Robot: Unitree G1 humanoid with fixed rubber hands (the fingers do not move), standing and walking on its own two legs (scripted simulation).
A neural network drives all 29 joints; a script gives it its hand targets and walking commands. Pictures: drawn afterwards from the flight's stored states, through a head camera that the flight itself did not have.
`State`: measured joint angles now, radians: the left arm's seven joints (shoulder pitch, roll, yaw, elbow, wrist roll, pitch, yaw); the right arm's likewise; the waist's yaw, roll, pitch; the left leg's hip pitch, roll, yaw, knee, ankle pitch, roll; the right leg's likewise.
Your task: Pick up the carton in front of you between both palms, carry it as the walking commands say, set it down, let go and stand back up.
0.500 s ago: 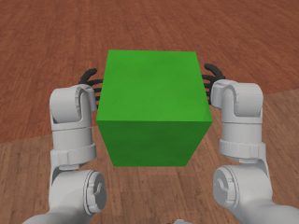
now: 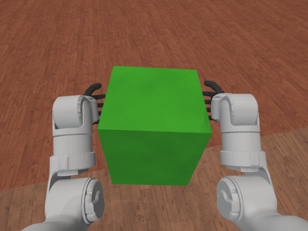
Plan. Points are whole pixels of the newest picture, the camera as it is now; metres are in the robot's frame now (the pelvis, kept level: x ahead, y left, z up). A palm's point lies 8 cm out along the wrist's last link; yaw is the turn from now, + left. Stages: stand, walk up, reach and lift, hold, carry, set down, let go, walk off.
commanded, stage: carry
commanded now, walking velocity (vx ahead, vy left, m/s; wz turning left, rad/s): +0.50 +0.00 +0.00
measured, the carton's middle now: (152, 129) +0.37 -0.01 +0.07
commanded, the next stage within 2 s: none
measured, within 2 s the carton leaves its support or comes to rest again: neither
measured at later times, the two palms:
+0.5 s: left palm (94, 35) +0.65 +0.15 +0.21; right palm (187, 24) +0.68 -0.15 +0.21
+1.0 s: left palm out of the picture +1.00 +0.12 +0.26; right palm out of the picture +0.97 -0.18 +0.26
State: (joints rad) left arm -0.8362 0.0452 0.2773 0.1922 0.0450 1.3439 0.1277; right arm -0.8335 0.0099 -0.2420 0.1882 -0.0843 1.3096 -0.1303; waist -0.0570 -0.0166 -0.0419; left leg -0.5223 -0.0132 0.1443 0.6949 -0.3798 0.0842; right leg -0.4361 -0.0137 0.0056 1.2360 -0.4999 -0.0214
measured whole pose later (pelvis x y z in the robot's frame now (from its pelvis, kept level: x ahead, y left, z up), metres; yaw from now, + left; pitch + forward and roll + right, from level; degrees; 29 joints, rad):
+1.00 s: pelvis +0.60 +0.00 +0.09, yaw -1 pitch +5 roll +0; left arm -0.85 0.00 0.30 0.04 0.09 1.35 0.13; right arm -0.85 0.00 -0.25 0.07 -0.02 1.31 -0.16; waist -0.09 0.01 -0.01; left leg -0.25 0.01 0.12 0.49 -0.47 0.06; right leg -0.68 -0.02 -0.06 0.77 -0.34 -0.02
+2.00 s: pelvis +1.25 +0.00 +0.09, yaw +0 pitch +4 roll -2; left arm -0.24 -0.15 0.12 -0.27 0.13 1.18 0.11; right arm -0.23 0.14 -0.16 -0.30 -0.13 1.19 -0.08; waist 0.00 0.04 -0.10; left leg -0.07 0.05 0.12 0.65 -0.46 0.01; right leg -0.44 0.01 -0.22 0.47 -0.09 -0.08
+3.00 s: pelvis +1.84 +0.03 +0.10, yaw +1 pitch +3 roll -1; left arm -0.22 -0.14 0.11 -0.26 0.14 1.21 0.10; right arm -0.21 0.14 -0.13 -0.30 -0.13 1.24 -0.09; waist 0.01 0.05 -0.10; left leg -0.19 0.07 0.10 0.67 -0.55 -0.04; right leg -0.40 -0.03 -0.24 0.45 -0.10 -0.07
